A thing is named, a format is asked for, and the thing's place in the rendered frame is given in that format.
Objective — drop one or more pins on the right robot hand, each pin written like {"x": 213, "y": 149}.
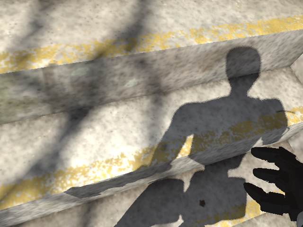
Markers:
{"x": 289, "y": 179}

